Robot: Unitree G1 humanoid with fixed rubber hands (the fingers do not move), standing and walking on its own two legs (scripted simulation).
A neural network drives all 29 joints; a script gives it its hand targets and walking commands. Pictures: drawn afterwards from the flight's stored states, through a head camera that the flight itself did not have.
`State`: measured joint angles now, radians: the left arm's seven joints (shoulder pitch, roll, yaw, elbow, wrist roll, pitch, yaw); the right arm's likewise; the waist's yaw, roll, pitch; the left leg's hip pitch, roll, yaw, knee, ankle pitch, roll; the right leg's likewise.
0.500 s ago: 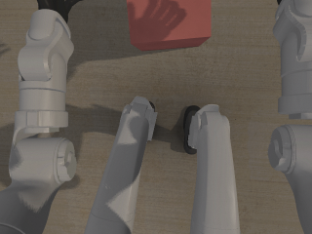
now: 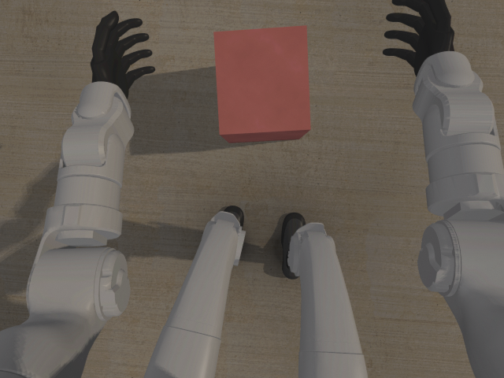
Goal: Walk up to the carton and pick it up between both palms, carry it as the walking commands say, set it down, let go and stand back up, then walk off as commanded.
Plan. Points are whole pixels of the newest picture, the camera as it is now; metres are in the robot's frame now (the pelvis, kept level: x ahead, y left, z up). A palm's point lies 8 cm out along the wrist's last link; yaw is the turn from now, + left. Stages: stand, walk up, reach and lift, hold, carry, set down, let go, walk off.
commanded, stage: let go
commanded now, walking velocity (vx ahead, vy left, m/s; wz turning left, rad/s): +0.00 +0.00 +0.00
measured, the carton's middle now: (262, 92) +0.57 +0.06 -0.54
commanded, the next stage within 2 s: stand in 1.34 s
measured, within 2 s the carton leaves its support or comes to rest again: neither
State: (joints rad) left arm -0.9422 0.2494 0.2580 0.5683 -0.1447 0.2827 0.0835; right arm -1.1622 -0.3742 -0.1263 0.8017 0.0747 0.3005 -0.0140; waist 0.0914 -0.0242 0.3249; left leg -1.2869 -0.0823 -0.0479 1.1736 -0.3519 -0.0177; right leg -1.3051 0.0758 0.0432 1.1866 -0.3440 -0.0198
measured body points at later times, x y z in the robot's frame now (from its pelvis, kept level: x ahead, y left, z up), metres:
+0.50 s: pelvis +0.09 +0.02 +0.07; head +0.30 +0.00 +0.47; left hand +0.41 +0.25 -0.03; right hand +0.44 -0.19 -0.04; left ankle +0.10 +0.12 -0.62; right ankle +0.10 -0.10 -0.62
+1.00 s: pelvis +0.11 +0.00 +0.12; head +0.14 -0.01 +0.57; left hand +0.26 +0.24 +0.05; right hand +0.29 -0.23 +0.04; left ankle +0.10 +0.12 -0.62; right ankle +0.10 -0.10 -0.62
